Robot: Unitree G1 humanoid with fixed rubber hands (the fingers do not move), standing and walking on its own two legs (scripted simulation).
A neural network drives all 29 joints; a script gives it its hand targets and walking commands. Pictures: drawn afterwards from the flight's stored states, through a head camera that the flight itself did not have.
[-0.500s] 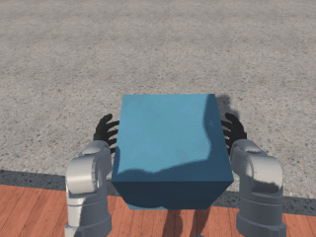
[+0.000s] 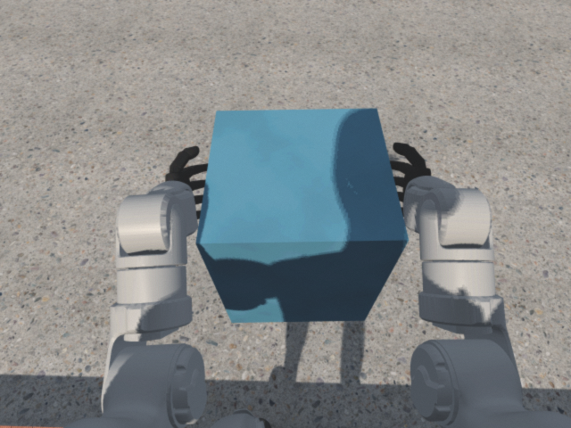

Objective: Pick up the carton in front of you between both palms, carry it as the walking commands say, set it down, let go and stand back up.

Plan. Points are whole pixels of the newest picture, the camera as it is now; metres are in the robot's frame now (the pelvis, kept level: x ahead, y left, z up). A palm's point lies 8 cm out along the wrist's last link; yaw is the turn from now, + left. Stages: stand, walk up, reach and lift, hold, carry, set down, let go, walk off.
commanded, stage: carry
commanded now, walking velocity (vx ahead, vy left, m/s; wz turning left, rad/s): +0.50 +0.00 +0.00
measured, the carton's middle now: (297, 225) +0.38 -0.01 +0.05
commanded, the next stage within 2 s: none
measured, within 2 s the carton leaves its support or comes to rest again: neither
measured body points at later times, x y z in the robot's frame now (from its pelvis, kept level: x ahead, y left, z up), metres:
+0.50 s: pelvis +0.37 -0.04 -0.13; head +0.38 -0.05 +0.32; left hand +0.73 +0.14 +0.00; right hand +0.76 -0.17 +0.00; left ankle +0.15 +0.08 -0.66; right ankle +0.45 -0.09 -0.86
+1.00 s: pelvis +0.68 +0.01 -0.13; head +0.74 +0.02 +0.32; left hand +0.96 +0.28 -0.07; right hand +1.06 -0.01 -0.07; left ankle +0.72 +0.06 -0.85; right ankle +0.58 -0.13 -0.74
